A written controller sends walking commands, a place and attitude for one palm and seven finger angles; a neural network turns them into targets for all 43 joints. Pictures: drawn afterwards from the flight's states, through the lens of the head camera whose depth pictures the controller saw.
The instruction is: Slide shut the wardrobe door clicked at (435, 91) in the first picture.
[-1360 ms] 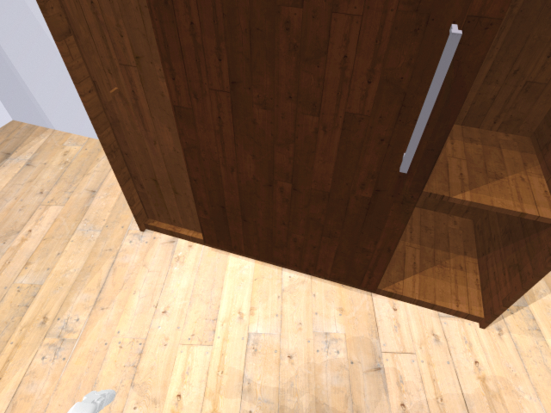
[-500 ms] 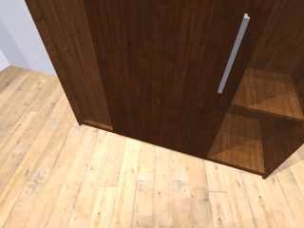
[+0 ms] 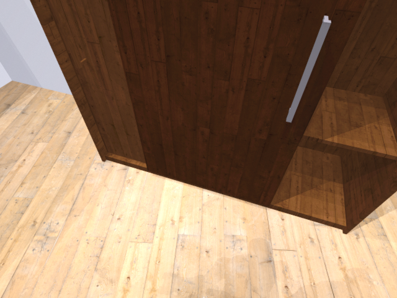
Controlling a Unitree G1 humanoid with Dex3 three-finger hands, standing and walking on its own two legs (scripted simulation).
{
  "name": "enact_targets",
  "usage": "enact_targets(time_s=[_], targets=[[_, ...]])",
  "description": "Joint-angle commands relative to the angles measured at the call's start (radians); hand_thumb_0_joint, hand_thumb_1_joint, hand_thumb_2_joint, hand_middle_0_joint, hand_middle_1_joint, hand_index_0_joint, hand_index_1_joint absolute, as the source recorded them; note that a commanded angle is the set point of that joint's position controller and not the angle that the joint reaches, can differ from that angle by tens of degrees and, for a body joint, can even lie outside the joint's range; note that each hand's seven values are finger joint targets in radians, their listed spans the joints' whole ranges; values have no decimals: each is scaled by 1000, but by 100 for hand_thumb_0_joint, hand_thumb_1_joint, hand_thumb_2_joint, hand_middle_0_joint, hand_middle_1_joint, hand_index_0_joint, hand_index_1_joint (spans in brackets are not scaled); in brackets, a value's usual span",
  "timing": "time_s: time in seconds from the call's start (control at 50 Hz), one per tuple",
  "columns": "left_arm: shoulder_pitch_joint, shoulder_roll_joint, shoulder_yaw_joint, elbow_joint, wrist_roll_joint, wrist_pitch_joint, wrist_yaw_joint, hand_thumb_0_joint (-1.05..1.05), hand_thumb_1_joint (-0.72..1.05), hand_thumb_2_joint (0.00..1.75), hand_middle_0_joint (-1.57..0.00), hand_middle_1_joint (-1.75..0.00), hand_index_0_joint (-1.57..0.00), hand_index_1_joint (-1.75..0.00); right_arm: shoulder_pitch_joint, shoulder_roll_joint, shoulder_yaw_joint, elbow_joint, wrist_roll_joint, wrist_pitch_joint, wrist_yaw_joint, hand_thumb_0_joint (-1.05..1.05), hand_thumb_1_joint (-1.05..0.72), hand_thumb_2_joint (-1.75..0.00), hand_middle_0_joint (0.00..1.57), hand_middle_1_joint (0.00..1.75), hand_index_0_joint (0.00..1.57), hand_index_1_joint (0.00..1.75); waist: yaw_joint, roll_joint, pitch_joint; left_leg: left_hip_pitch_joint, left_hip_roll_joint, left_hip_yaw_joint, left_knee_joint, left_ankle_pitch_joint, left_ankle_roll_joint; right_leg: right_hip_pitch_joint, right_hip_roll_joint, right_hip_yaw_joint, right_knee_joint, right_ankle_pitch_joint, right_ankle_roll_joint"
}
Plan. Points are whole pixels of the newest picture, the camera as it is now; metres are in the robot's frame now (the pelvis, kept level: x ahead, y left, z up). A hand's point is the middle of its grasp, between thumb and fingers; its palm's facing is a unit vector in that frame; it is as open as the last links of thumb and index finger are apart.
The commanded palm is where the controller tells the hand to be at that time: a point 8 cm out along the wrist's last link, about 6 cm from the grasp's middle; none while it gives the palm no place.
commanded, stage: look at it before walking up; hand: left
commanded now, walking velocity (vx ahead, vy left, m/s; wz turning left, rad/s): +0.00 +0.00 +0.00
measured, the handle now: (305, 75) +0.72 -0.28 +0.09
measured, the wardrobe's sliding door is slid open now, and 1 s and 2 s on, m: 0.40 0.40 0.40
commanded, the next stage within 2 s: turn to face it in 0.08 s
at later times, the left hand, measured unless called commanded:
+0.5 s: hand out of the picture +0.07 +0.22 -0.17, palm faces -0.09 -0.95 -0.29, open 7.4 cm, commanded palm none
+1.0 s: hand out of the picture +0.08 +0.20 -0.18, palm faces -0.19 -0.96 -0.22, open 7.4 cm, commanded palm none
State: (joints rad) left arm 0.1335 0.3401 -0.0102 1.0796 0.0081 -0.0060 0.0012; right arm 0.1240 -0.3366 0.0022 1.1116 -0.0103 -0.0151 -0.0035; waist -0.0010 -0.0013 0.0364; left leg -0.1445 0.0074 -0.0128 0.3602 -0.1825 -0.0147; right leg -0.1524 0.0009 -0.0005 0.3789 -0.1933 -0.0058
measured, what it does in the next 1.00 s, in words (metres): lifts its right foot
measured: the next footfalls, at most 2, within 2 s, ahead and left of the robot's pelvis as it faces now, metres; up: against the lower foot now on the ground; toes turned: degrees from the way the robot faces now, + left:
right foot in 1.20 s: -0.03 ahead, -0.13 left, +0.00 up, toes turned -23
left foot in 1.62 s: +0.25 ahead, -0.03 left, +0.00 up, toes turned -10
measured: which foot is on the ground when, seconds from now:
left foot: down 0.00-1.00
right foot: down 0.00-0.86, up 0.88-1.00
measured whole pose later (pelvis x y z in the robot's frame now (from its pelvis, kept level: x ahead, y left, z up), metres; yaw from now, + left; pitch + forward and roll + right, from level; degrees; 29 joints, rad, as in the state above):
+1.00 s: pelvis -0.03 +0.02 -0.01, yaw -13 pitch +0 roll +0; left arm 0.22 0.23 0.07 0.96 0.02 0.07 0.00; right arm 0.28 -0.17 -0.03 1.01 -0.03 0.00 -0.04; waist -0.01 -0.04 0.03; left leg -0.21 0.04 0.11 0.49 -0.28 0.01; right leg -0.45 0.03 0.04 0.96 -0.41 0.02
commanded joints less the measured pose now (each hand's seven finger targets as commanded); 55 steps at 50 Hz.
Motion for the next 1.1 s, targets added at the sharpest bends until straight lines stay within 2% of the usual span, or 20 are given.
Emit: enact_targets(time_s=[0.0,0.22,0.32,0.42,0.52,0.58,0.6,0.66,0.68,0.72,0.78,0.8,0.82,0.84,0.86,0.88,0.92,0.96,1.02,1.08], targets=[[-45,209,47,-62,3,-24,10,0,90,90,-20,-30,-20,-30,-44,-208,-41,-66,2,-21,-10,0,-90,-90,20,30,20,30,-3,6,-62,10,106,-96,-60,96,34,11,-121,113,-76,92,-24],[-43,213,50,-66,4,-23,10,0,90,90,-20,-30,-20,-30,-47,-209,-42,-68,3,-22,-14,0,-90,-90,20,30,20,30,0,6,-76,44,114,-80,-48,142,33,17,-116,120,-70,164,-28],[16,103,38,-72,5,13,15,0,90,90,-20,-30,-20,-30,27,-90,-29,-72,0,1,-20,0,-90,-90,20,30,20,30,-6,3,-69,36,122,-23,11,129,12,-37,-106,140,-4,216,-15],[46,98,51,-113,9,29,13,0,90,90,-20,-30,-20,-30,47,-89,-47,-111,-1,14,-28,0,-90,-90,20,30,20,30,-7,-6,-55,20,139,-2,58,93,19,-107,-82,162,69,224,-20],[72,72,61,-154,12,35,6,0,90,90,-20,-30,-20,-30,49,-87,-66,-150,-1,19,-30,0,-90,-90,20,30,20,30,1,47,-44,-34,175,-18,61,4,45,-157,-43,151,148,147,-14],[93,69,68,-169,15,35,7,0,90,90,-20,-30,-20,-30,46,-60,-72,-168,-1,23,-27,0,-90,-90,20,30,20,30,7,12,-42,-86,142,12,112,-114,35,-173,-62,215,114,84,-31],[95,76,72,-174,17,33,8,0,90,90,-20,-30,-20,-30,54,-43,-72,-172,-1,25,-26,0,-90,-90,20,30,20,30,3,-40,-45,-101,112,38,162,-151,24,-176,-89,268,76,59,-47],[114,108,89,-179,17,33,18,0,90,90,-20,-30,-20,-30,84,13,-70,-171,2,32,-24,0,-90,-90,20,30,20,30,12,-191,-39,-177,21,70,363,-258,-7,-163,-217,478,-89,-14,-138],[114,101,94,-183,17,34,23,0,90,90,-20,-30,-20,-30,82,16,-71,-171,2,32,-24,0,-90,-90,20,30,20,30,18,-206,-34,-208,27,44,419,-287,-5,-147,-224,487,-100,4,-163],[86,80,98,-192,19,31,29,0,90,90,-20,-30,-20,-30,124,28,-71,-161,7,22,-25,0,-90,-90,20,30,20,30,-6,-177,-74,-198,39,15,378,-275,1,-101,-209,454,-46,126,-170],[59,50,98,-205,12,33,28,0,90,90,-20,-30,-20,-30,210,46,-67,-131,10,7,-33,0,-90,-90,20,30,20,30,-41,-125,-119,-4,29,27,130,-116,3,-177,-138,372,38,123,-111],[54,22,92,-213,7,35,26,0,90,90,-20,-30,-20,-30,233,25,-71,-127,7,0,-38,0,-90,-90,20,30,20,30,-50,-36,-116,69,86,-30,49,-111,24,-262,-77,311,102,47,-75],[54,-26,84,-225,4,37,18,0,90,90,-20,-30,-20,-30,229,-27,-81,-137,-2,-5,-40,0,-90,-90,20,30,20,30,-48,165,-92,105,229,-206,-55,-93,79,-369,34,190,258,-74,-24],[48,-46,84,-233,4,38,14,0,90,90,-20,-30,-20,-30,198,-65,-88,-160,-8,-3,-42,0,-90,-90,20,30,20,30,-38,277,-43,17,374,-316,-133,-29,154,-397,70,72,428,-274,17],[55,-21,93,-219,14,46,16,0,90,90,-20,-30,-20,-30,152,-43,-81,-170,-11,-2,-41,0,-90,-90,20,30,20,30,-23,211,-31,-79,386,-290,-144,-34,184,-341,35,93,575,-288,27],[81,-14,101,-202,19,54,13,0,90,90,-20,-30,-20,-30,120,-18,-72,-178,-11,-5,-45,0,-90,-90,20,30,20,30,2,191,-4,-132,350,-240,-146,-25,186,-335,21,103,658,-259,36],[104,-40,97,-184,21,54,2,0,90,90,-20,-30,-20,-30,90,-8,-69,-186,-13,-6,-46,0,-90,-90,20,30,20,30,21,120,5,-127,291,-134,-97,51,175,-341,8,64,666,-237,35],[109,-72,88,-178,20,51,-12,0,90,90,-20,-30,-20,-30,142,-22,-73,-165,-21,-7,-43,0,-90,-90,20,30,20,30,-3,138,-16,-11,275,-74,-93,-4,162,-364,-3,1,591,-230,41],[23,-70,85,-206,24,46,-32,0,90,90,-20,-30,-20,-30,231,-41,-90,-132,-26,-10,-39,0,-90,-90,20,30,20,30,-59,159,22,40,327,-103,-129,-179,172,-387,-36,-33,459,-246,37],[12,-77,86,-215,24,39,-47,0,90,90,-20,-30,-20,-30,240,-76,-103,-118,-29,-14,-35,0,-90,-90,20,30,20,30,-62,153,39,-7,363,-102,-137,-268,160,-304,-42,-56,330,-267,22]])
